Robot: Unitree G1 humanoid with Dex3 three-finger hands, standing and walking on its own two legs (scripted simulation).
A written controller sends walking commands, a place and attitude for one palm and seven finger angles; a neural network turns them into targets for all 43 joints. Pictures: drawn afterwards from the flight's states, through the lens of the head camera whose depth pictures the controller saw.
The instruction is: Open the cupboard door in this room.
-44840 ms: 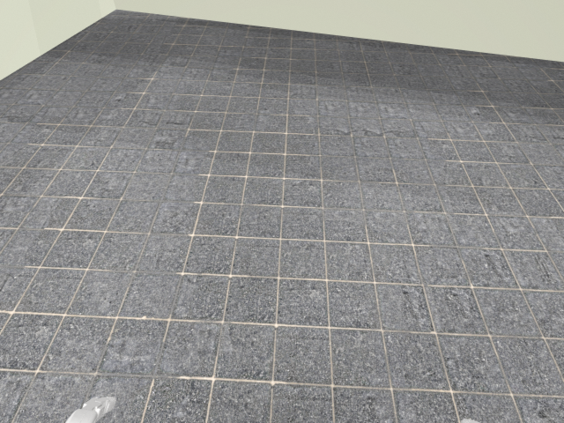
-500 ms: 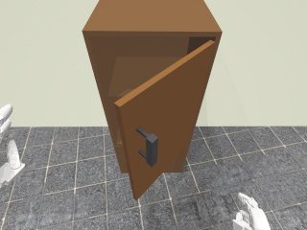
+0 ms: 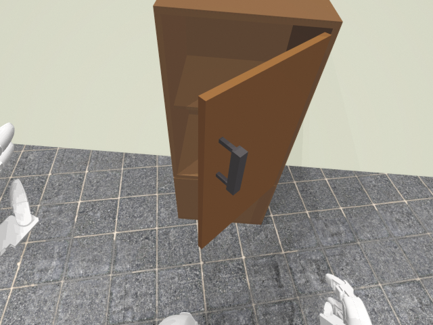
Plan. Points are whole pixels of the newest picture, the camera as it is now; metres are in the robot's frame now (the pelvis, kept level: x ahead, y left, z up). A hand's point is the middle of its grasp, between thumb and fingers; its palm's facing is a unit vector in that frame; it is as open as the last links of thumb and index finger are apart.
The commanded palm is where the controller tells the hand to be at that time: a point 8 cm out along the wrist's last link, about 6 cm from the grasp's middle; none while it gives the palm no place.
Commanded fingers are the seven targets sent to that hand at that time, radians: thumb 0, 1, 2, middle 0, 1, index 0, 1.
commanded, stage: step back with the hand held close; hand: left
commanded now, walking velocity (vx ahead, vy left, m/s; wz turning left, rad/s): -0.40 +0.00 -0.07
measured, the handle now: (228, 166) +0.41 +0.00 +0.05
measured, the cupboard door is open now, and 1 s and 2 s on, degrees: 47 47 47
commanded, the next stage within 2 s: stop stepping back and stand still in 0.34 s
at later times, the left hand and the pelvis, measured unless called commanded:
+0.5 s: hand out of the picture +0.10 +0.23 +0.19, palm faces +0.23 -0.85 -0.47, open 7.4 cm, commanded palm +0.03 +0.29 +0.20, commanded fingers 0.00 0.90 0.90 -0.20 -0.30 -0.20 -0.30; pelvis -0.15 +0.02 -0.02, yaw -9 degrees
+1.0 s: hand out of the picture -0.05 +0.24 +0.21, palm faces +0.20 -0.83 -0.52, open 7.4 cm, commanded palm -0.06 +0.30 +0.20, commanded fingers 0.00 0.90 0.90 -0.20 -0.30 -0.20 -0.30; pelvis -0.25 +0.03 +0.01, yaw -10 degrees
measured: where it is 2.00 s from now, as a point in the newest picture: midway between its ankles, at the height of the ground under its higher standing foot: outside the picture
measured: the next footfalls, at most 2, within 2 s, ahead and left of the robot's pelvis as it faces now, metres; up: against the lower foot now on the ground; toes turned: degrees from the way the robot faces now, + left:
right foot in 0.50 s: -0.31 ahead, -0.06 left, +0.00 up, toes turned -12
left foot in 0.66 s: +0.01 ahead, +0.08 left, +0.00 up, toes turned -9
